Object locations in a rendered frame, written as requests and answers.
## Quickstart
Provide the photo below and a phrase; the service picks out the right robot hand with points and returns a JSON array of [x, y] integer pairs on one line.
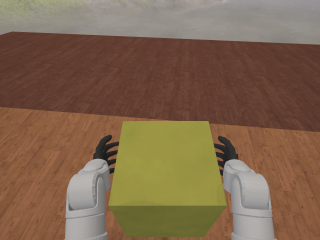
[[229, 152]]

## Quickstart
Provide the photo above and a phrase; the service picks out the carton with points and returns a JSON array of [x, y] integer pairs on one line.
[[166, 181]]

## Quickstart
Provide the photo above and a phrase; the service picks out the left robot hand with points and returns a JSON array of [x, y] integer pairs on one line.
[[101, 151]]

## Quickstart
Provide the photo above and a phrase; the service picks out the right robot forearm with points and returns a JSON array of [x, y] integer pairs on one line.
[[250, 202]]

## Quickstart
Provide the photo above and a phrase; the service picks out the left robot forearm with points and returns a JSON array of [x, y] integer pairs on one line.
[[86, 202]]

